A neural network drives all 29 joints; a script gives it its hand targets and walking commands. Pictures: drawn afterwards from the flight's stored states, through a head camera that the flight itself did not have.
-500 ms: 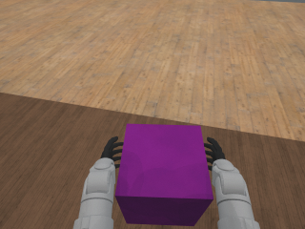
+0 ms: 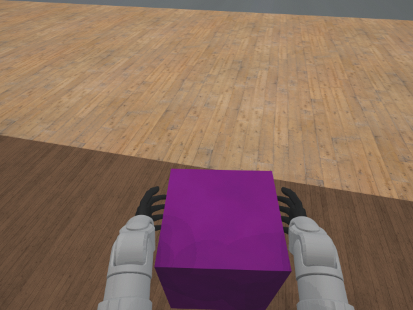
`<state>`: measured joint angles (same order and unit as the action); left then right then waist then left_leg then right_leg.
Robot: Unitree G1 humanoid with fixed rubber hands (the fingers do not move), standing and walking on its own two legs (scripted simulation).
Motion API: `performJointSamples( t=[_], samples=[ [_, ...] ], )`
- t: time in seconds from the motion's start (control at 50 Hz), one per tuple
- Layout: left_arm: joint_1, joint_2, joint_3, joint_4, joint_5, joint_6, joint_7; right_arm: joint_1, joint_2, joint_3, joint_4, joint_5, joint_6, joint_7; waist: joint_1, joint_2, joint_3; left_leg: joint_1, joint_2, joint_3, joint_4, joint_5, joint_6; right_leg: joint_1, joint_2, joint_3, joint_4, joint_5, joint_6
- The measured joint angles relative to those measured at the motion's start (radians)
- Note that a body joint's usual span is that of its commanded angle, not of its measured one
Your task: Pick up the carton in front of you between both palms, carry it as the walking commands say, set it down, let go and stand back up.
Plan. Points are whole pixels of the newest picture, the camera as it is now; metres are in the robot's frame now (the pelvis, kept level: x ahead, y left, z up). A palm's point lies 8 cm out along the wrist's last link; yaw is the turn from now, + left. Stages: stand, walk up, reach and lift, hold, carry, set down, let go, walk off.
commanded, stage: hold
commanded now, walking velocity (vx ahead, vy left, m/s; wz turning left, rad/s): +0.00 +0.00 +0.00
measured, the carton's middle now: (219, 242) +0.28 +0.00 -0.03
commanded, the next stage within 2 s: carry in 0.28 s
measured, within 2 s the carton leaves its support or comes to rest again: neither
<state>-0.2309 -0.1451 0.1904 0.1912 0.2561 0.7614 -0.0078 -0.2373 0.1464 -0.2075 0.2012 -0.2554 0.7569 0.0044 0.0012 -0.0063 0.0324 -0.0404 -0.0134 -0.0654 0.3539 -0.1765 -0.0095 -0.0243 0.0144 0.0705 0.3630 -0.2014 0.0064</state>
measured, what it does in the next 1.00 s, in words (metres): walks ahead: left foot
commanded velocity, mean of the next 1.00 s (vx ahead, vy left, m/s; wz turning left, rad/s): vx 0.38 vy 0.00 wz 0.00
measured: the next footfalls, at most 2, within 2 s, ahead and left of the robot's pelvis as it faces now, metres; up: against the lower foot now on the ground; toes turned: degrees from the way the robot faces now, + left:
left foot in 0.70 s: +0.18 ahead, +0.10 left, +0.00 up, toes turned +9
right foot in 1.06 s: +0.46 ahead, -0.14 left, +0.00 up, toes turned -14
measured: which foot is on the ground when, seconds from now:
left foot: down 0.00-0.46, up 0.48-0.68, down 0.70-1.00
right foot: down 0.00-0.72, up 0.74-1.00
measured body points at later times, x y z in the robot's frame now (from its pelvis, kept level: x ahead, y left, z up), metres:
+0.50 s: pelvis +0.02 -0.01 -0.01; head -0.02 -0.02 +0.44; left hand +0.33 +0.13 +0.06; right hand +0.32 -0.17 +0.06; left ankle +0.02 +0.12 -0.73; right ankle +0.01 -0.12 -0.75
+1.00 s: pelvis +0.25 -0.02 -0.01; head +0.25 -0.02 +0.44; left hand +0.54 +0.12 +0.08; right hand +0.52 -0.19 +0.07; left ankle +0.14 +0.10 -0.75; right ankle +0.36 -0.14 -0.72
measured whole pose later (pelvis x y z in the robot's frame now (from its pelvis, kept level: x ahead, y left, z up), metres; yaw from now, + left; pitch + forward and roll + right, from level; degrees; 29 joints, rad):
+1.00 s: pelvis +0.25 -0.02 -0.01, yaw -2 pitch +5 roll +0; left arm -0.16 -0.13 0.13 -0.35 0.09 1.23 0.09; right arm -0.18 0.14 -0.11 -0.33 -0.10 1.23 -0.10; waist -0.03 0.02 -0.12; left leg -0.05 0.06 0.20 0.31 -0.33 -0.02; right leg -0.57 -0.09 -0.16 0.61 -0.18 0.01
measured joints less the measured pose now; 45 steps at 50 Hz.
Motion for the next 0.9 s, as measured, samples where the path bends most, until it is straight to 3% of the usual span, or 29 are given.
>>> performJointSamples(
  t=[0.28,0.36,0.4,0.44,0.48,0.56,0.66,0.7,0.74,0.82,0.9],
  samples=[
    [-0.053,-0.011,0.045,0.035,0.012,-0.003,-0.005,-0.053,0.012,-0.045,0.037,-0.016,-0.005,0.008,0.001,0.0,0.005,-0.046,-0.003,0.003,0.046,-0.007,0.0,-0.048,0.001,0.003,0.048,-0.007,0.003],
    [-0.034,-0.007,0.037,0.012,0.001,0.016,-0.003,-0.041,0.009,-0.023,0.019,-0.009,0.016,0.0,0.006,0.005,-0.082,-0.138,0.0,0.019,0.111,-0.11,0.003,-0.159,-0.005,-0.004,0.151,-0.162,0.006],
    [-0.025,0.003,0.029,-0.026,-0.02,0.033,0.0,-0.04,0.009,-0.002,-0.014,0.001,0.036,-0.01,0.016,0.014,-0.111,-0.166,0.011,0.034,0.116,-0.09,0.006,-0.208,-0.016,-0.046,0.193,-0.185,0.008],
    [-0.024,0.015,0.012,-0.06,-0.049,0.055,0.011,-0.033,0.007,0.016,-0.062,0.015,0.064,-0.023,0.019,0.027,-0.134,-0.196,0.027,0.036,0.144,-0.074,0.004,-0.218,-0.012,-0.081,0.172,-0.147,-0.001],
    [-0.029,0.016,-0.01,-0.086,-0.074,0.091,0.024,-0.01,-0.006,0.026,-0.123,0.036,0.107,-0.035,0.015,0.035,-0.159,-0.235,0.04,0.039,0.22,-0.176,0.003,-0.214,-0.004,-0.099,0.145,-0.079,-0.019],
    [-0.021,0.007,-0.057,-0.155,-0.093,0.192,0.066,0.004,-0.054,0.043,-0.198,0.104,0.213,-0.048,0.003,0.004,-0.194,-0.34,0.045,0.124,0.372,-0.256,0.003,-0.184,-0.03,-0.116,0.071,-0.074,-0.032],
    [-0.003,0.019,-0.083,-0.3,-0.118,0.321,0.102,-0.021,-0.075,0.071,-0.28,0.159,0.324,-0.071,-0.003,-0.023,-0.197,-0.356,0.029,0.203,0.204,-0.161,-0.001,-0.131,-0.059,-0.107,-0.002,-0.083,-0.013],
    [0.005,0.015,-0.075,-0.364,-0.123,0.359,0.105,-0.024,-0.064,0.071,-0.328,0.164,0.358,-0.076,0.0,-0.02,-0.194,-0.309,0.026,0.243,0.08,-0.089,0.0,-0.129,-0.062,-0.102,0.051,-0.136,-0.002],
    [0.025,0.024,-0.057,-0.419,-0.14,0.385,0.104,-0.019,-0.029,0.074,-0.357,0.154,0.371,-0.081,0.004,-0.032,-0.2,-0.295,0.021,0.271,0.08,0.011,0.036,-0.184,-0.081,-0.107,0.218,-0.217,-0.005],
    [0.079,0.012,-0.031,-0.467,-0.164,0.433,0.099,0.052,-0.007,0.112,-0.417,0.133,0.417,-0.094,0.007,0.007,-0.204,-0.247,0.044,0.282,0.095,-0.084,0.057,-0.39,-0.075,-0.151,0.58,-0.268,-0.017],
    [0.086,0.014,-0.055,-0.494,-0.17,0.464,0.098,0.082,-0.013,0.115,-0.486,0.145,0.464,-0.106,-0.011,0.026,-0.176,-0.138,0.053,0.271,-0.006,-0.089,0.032,-0.518,-0.099,-0.185,0.516,-0.144,-0.001]
  ],
)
